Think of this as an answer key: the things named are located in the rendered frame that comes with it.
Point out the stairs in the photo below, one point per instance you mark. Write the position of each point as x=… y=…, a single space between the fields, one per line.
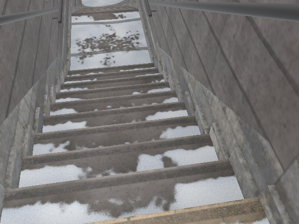
x=94 y=9
x=117 y=143

